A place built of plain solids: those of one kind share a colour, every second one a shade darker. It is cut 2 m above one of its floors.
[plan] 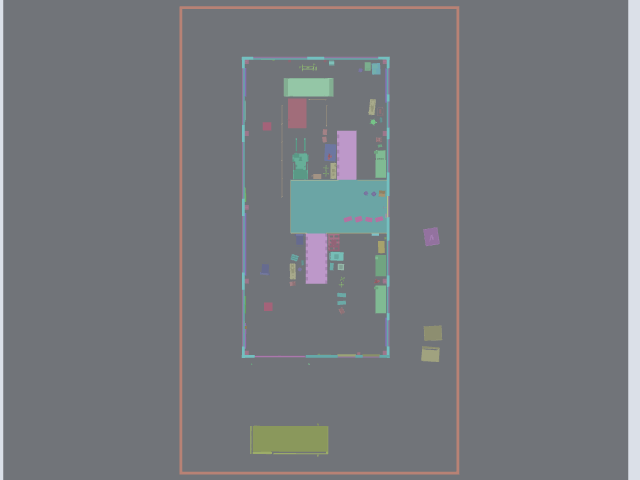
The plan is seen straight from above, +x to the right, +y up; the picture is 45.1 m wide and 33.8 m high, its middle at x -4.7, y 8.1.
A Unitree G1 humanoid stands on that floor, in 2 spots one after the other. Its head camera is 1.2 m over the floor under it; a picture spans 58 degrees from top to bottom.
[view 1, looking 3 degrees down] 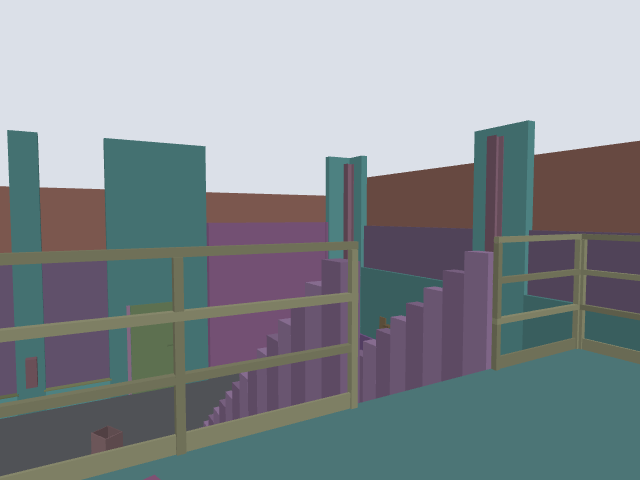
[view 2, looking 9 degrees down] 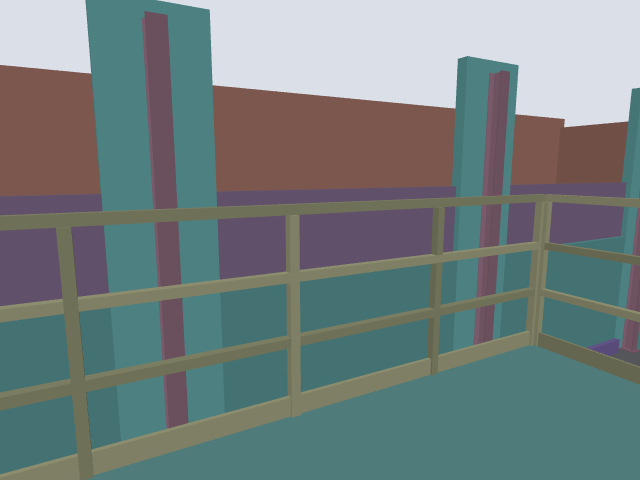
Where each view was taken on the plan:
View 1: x -2.74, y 10.81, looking -120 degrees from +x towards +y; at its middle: roller_shutter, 12.61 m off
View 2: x -4.94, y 9.59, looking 151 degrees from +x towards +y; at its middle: window_pane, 5.97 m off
